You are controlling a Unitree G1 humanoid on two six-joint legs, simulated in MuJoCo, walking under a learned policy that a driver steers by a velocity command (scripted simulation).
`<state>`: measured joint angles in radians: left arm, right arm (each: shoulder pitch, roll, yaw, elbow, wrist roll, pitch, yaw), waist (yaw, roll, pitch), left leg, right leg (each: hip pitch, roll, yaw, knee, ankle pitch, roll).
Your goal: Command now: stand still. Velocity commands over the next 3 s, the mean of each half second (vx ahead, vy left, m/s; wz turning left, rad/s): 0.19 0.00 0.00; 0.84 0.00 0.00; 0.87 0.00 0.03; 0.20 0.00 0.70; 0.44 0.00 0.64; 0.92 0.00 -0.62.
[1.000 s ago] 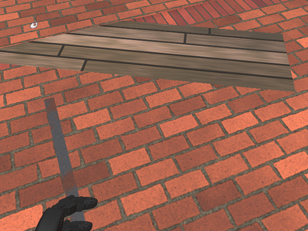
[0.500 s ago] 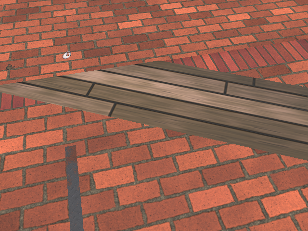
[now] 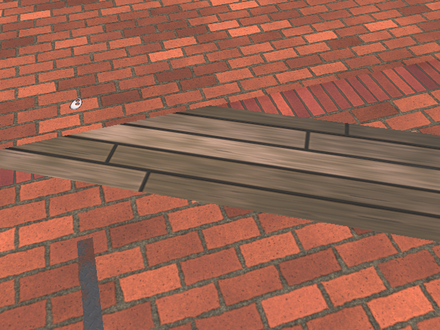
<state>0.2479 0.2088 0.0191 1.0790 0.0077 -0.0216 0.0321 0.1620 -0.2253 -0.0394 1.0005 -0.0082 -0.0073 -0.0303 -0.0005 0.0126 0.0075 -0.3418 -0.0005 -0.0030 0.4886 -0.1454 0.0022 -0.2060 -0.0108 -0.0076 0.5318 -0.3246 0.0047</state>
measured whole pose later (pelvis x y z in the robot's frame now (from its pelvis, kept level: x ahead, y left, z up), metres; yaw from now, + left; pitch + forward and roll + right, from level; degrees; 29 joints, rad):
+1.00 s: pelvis +0.39 +0.08 -0.01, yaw +1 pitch +3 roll +0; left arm -0.07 0.22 0.03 0.77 0.02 -0.04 -0.06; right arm 0.53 -0.18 -0.03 1.07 -0.01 -0.12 0.00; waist -0.08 0.00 0.02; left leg 0.30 -0.04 0.07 -0.02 -0.33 0.03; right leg -0.71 -0.06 -0.11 0.62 0.02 -0.10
